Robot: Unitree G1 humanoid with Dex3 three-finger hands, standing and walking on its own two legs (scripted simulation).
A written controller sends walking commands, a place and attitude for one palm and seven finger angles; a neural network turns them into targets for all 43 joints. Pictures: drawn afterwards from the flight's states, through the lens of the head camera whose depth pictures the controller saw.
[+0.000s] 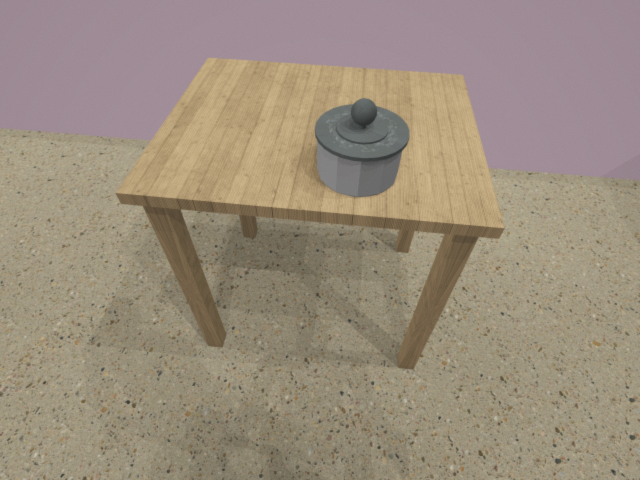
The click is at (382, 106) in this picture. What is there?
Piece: lid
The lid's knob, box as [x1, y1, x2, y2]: [351, 98, 376, 125]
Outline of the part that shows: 362,98 357,100 353,104 351,108 351,115 356,123 365,125 370,123 374,119 376,115 376,107 371,100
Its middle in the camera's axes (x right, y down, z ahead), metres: +0.08 -0.23 +0.71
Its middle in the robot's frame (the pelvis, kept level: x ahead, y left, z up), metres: +0.71 -0.04 +0.09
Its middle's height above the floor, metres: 0.87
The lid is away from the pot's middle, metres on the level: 0.00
